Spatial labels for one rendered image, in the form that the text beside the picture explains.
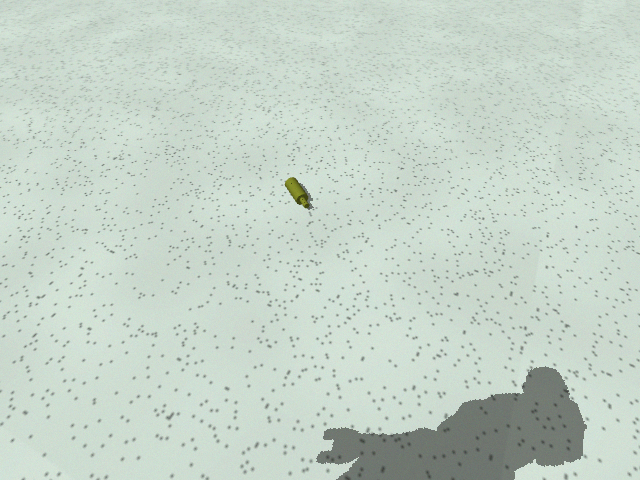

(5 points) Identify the bottle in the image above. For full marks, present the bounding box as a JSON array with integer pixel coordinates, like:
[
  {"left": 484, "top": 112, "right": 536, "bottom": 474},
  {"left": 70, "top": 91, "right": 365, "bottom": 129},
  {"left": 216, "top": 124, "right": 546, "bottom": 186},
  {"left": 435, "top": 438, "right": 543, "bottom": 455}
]
[{"left": 285, "top": 177, "right": 309, "bottom": 208}]

